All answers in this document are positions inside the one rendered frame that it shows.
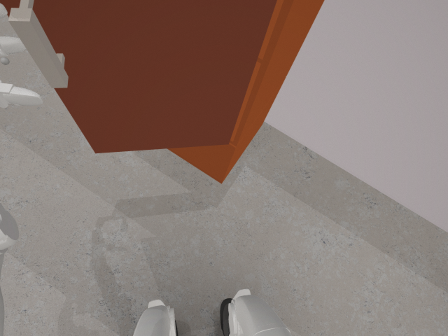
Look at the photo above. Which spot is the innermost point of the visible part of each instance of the left robot thigh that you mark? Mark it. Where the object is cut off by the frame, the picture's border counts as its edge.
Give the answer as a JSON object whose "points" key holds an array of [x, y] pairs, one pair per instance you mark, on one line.
{"points": [[156, 321]]}

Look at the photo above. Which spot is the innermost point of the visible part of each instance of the handle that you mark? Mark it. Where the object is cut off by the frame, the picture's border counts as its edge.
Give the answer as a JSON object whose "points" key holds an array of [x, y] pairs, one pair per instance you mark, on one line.
{"points": [[27, 26]]}

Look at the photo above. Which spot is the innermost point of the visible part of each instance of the cupboard door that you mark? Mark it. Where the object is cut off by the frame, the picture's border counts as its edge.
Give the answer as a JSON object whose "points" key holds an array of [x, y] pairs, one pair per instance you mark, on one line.
{"points": [[154, 74]]}

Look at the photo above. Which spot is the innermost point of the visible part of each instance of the robot right shin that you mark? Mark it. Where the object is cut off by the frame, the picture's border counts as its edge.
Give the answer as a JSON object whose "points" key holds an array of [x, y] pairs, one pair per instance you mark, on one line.
{"points": [[239, 293]]}

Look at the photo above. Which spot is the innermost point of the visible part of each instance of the robot left upper arm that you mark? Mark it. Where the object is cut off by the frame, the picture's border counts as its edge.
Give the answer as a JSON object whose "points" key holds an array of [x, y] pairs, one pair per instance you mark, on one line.
{"points": [[9, 235]]}

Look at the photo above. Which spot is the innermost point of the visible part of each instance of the left robot hand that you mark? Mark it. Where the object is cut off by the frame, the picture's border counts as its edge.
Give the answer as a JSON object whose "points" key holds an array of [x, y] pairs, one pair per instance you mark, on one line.
{"points": [[10, 94]]}

